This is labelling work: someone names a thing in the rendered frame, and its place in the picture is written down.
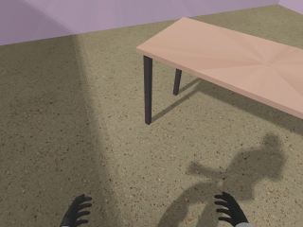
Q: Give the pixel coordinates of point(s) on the robot right hand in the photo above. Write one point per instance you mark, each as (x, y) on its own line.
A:
(235, 213)

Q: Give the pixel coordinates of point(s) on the table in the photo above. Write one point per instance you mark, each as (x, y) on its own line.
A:
(266, 71)

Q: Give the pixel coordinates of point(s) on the robot left hand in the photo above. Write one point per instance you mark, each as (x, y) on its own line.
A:
(72, 214)

